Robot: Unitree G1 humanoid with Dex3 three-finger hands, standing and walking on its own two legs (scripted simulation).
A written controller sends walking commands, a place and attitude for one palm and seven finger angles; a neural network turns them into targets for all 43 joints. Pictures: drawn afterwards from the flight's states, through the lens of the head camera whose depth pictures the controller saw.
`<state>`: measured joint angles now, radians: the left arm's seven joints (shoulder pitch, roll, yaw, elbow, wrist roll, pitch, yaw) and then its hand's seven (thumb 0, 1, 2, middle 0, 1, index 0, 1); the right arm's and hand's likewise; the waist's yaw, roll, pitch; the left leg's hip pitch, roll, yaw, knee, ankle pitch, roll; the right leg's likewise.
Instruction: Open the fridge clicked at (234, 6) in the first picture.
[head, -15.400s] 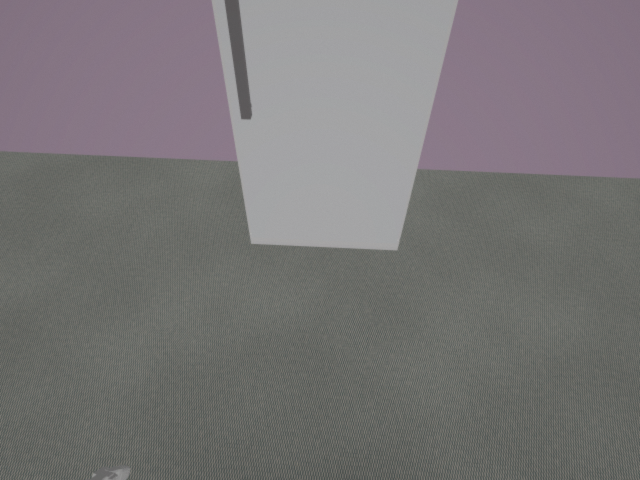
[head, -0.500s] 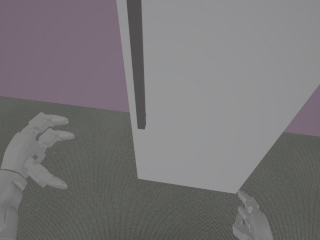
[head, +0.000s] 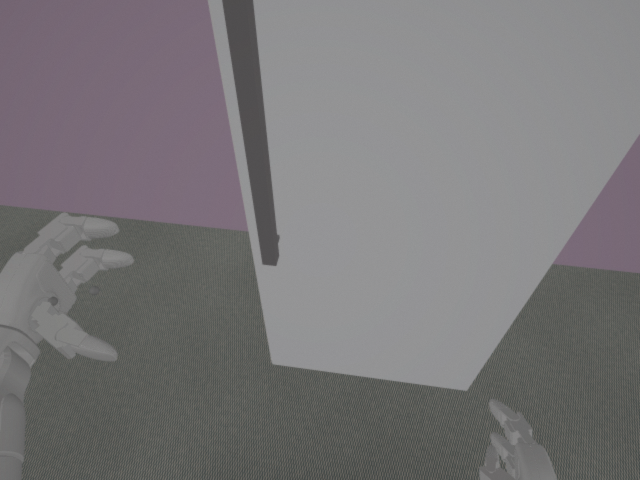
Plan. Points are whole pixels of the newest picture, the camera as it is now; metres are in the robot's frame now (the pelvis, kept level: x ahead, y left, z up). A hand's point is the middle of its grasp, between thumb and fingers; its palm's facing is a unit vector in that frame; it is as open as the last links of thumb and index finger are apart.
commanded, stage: raise the hand to about handle height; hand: left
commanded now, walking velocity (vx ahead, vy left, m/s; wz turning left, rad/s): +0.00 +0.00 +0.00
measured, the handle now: (261, 144) +0.55 +0.15 +0.15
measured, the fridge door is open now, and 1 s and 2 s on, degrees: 0 0 0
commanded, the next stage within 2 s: move the hooked fingers beside the handle in 0.14 s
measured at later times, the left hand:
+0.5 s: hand (132, 266) +0.31 +0.25 +0.13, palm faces -0.02 -1.00 -0.02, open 14.0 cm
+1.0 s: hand (170, 230) +0.37 +0.23 +0.14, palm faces -0.05 -1.00 -0.01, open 14.0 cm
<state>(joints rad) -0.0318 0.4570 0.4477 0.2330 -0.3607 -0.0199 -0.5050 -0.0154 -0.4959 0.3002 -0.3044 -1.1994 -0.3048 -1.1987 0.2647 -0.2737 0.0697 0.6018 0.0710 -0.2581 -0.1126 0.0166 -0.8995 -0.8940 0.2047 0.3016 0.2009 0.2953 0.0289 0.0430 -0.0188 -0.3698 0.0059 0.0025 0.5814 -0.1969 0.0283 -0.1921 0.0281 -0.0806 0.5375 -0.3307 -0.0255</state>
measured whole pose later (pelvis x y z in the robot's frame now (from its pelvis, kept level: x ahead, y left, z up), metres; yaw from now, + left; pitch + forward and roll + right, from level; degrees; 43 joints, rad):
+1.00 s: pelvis +0.01 +0.00 +0.00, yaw -1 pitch +3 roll -1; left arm -0.35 0.41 0.33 0.49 -0.29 -0.05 -0.41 -0.02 -0.50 0.30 -0.30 -1.20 -0.30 -1.20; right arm 0.27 -0.27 0.06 0.62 0.07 -0.17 -0.11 0.02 -0.90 -0.89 0.20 0.30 0.20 0.30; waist 0.00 0.04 -0.04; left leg -0.44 0.00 0.02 0.62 -0.23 0.03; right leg -0.28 0.02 -0.07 0.60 -0.37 -0.02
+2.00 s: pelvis +0.04 -0.01 -0.02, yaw -3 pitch +12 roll -1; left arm -0.79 0.56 0.40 1.06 -0.20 -0.21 -0.43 -0.02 -0.50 0.30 -0.30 -1.20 -0.30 -1.20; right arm 0.39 -0.30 0.01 0.66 0.06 0.00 -0.06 0.01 -0.90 -0.89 0.20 0.30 0.20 0.29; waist -0.10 0.02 -0.09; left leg -0.63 0.04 0.03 0.73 -0.30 0.01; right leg -0.47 0.05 -0.05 0.68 -0.42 -0.04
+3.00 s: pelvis +0.02 +0.00 -0.02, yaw -3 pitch +11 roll -2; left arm -0.78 0.56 0.40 1.07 -0.18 -0.21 -0.37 -0.02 -0.50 0.30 -0.30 -1.20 -0.30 -1.20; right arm 0.40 -0.28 0.03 0.64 0.06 0.02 -0.07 0.01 -0.90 -0.89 0.20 0.30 0.20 0.30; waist -0.11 0.03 -0.09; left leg -0.66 0.04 0.02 0.77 -0.30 0.03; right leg -0.49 0.05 -0.05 0.71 -0.42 -0.03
